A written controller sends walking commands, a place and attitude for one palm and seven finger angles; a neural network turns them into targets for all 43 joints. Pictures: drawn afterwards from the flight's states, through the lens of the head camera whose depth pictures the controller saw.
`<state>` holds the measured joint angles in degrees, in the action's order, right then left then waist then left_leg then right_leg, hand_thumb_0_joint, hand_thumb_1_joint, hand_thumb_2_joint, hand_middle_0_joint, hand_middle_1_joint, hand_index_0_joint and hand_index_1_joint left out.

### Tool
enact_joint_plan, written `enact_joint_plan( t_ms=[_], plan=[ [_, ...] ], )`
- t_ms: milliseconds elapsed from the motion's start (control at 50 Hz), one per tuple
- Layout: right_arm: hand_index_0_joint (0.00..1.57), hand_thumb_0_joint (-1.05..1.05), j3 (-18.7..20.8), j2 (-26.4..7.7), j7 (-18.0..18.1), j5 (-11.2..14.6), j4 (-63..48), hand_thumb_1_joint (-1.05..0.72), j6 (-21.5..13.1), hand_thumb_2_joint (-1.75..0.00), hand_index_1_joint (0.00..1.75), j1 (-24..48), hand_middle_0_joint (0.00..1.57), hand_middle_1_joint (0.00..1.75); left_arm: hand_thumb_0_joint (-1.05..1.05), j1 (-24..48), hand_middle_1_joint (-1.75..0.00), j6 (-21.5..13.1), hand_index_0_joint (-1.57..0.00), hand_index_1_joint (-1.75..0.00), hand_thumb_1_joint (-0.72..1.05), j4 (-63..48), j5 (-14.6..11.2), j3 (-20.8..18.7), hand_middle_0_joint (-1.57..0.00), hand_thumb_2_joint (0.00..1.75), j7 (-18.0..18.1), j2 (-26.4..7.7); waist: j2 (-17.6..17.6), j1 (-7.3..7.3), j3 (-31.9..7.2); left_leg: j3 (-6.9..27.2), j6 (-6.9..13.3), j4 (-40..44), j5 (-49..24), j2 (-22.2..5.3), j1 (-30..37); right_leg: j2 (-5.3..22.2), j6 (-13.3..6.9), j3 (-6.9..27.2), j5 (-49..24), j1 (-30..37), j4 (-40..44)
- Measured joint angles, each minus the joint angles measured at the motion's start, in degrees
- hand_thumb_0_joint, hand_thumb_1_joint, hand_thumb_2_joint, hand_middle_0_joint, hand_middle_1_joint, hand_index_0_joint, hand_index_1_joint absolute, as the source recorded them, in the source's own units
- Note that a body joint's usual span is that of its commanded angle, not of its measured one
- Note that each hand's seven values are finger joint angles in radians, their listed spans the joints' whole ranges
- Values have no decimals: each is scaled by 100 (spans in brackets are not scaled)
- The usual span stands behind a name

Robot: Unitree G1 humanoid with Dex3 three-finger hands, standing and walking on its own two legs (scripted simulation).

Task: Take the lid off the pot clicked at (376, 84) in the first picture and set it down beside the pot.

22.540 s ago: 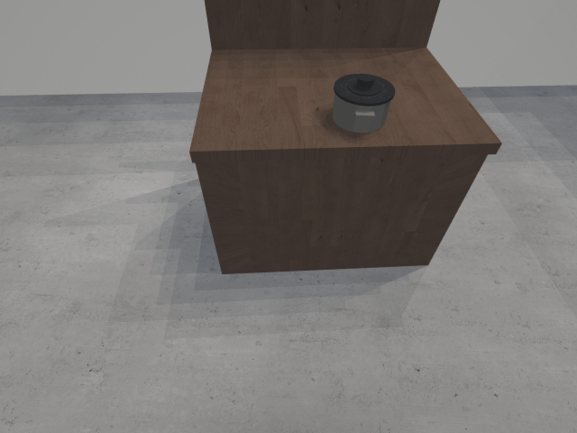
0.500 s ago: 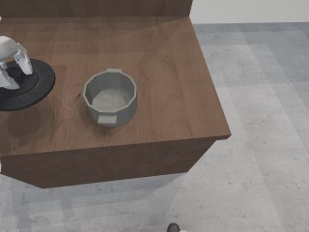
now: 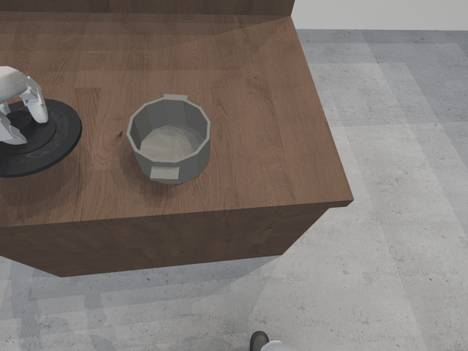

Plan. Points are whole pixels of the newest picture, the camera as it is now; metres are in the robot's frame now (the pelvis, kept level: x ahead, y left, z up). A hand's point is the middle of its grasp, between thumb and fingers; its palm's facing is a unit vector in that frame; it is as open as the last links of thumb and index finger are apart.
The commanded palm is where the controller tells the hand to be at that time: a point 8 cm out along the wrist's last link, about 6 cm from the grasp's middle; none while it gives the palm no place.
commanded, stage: lower the lid onto the table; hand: left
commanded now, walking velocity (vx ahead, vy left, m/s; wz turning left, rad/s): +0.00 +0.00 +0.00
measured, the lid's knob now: (18, 123) +0.48 +0.35 +0.05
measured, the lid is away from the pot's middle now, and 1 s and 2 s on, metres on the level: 0.24 0.23 0.22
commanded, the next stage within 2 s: open the fingers wide in 1.60 s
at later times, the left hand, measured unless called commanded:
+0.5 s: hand (25, 123) +0.48 +0.33 +0.05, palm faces -0.47 -0.11 -0.87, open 7.0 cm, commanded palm +0.52 +0.33 +0.10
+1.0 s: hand (33, 140) +0.47 +0.34 +0.02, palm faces -0.50 -0.11 -0.86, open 7.0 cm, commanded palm +0.53 +0.34 +0.07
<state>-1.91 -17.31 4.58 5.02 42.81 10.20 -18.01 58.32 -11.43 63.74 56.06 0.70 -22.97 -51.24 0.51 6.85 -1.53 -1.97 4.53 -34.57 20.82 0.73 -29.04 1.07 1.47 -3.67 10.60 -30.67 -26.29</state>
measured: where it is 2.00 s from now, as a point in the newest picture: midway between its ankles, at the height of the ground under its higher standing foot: outside the picture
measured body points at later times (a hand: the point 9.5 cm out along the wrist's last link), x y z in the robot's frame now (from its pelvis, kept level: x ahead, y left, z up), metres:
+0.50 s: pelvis +0.00 +0.00 -0.01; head +0.13 +0.03 +0.42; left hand +0.50 +0.34 +0.10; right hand -0.03 -0.27 -0.12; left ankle -0.05 +0.06 -0.73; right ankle +0.01 -0.15 -0.73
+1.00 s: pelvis -0.01 +0.00 -0.02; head +0.14 +0.03 +0.41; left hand +0.49 +0.34 +0.07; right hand -0.03 -0.29 -0.12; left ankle -0.05 +0.06 -0.73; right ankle +0.01 -0.15 -0.73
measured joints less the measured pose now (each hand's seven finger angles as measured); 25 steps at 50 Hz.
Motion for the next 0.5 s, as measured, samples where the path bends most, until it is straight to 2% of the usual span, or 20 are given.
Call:
enact_joint_plan(
  t_ms=[260, 420, 500],
  plan=[
    [21, 0, -55, 89, 35, -44, 7, -90, -51, -90, 30, -62, 21, 30, 4, 22, -95, -84, -72, -99, 34, 122, 115, -35, -64, 51, 234, 134, 33, 102, -57, -25, 32, -177, 67, 13, -232, 16, -4, 29, 53, -239, -172],
    [21, 0, -73, 108, 11, -92, -48, -90, -3, -90, 30, -138, 21, 30, 4, 85, -95, -67, -72, -99, 34, 317, 249, -264, -64, 51, 357, 10, 39, 215, -71, -56, 31, -276, 109, -15, -397, -9, 4, 61, 70, -414, -256],
    [21, 0, -49, 101, -5, -106, -42, -90, 43, -90, 30, -194, 21, 30, 4, 126, -95, -31, -72, -99, 34, 382, 275, -240, -64, 51, 354, -37, 44, 225, -76, -46, 26, -336, 131, -24, -495, -16, 2, 53, 89, -504, -305]
  ],
)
